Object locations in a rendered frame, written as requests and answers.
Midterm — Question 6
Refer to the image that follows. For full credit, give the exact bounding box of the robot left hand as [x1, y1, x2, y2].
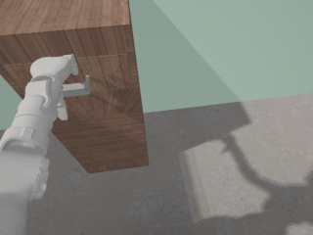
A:
[30, 54, 78, 120]

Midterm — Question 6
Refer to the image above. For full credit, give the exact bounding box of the drawer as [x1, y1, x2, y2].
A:
[3, 52, 132, 92]

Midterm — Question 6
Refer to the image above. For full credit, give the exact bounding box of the robot left upper arm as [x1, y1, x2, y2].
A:
[0, 150, 50, 235]

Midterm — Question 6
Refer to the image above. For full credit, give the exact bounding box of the cabinet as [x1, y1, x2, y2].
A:
[0, 0, 150, 174]

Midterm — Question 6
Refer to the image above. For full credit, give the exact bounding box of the left robot forearm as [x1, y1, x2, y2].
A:
[0, 72, 63, 157]

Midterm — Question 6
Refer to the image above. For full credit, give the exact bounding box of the handle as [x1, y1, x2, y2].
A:
[62, 75, 91, 98]

